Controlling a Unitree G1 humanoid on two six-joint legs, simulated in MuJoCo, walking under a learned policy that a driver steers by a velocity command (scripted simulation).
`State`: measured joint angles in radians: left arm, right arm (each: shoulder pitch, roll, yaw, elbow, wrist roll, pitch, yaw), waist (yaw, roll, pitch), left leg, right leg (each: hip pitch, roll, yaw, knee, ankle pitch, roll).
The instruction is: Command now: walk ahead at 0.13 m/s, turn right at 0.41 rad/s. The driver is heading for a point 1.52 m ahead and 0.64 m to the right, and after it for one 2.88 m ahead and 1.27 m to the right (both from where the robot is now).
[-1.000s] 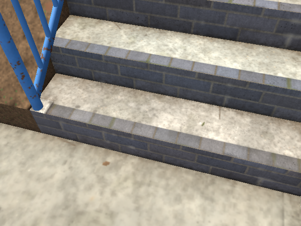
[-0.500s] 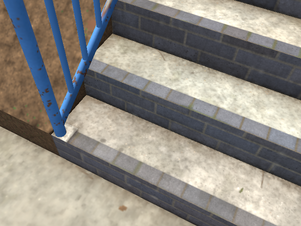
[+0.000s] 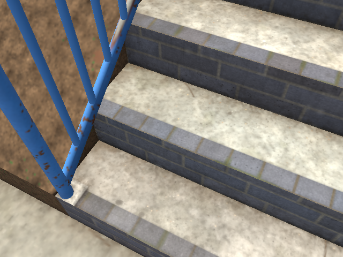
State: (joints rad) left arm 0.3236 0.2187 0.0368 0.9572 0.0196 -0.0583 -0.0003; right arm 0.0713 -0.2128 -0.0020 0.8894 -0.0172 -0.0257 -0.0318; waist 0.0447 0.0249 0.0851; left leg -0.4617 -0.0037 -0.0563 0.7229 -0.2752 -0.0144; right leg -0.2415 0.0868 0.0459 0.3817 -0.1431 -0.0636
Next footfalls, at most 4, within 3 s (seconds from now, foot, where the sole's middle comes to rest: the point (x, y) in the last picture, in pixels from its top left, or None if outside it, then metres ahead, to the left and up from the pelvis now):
0.10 left None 0.11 0.11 -0.78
0.52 right None -0.05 -0.07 -0.78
1.00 left None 0.01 0.11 -0.78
1.28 right None -0.15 -0.05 -0.78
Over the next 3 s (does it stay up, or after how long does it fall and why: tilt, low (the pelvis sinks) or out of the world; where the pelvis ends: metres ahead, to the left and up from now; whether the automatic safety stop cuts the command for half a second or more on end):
stays up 0.54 -0.25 0.26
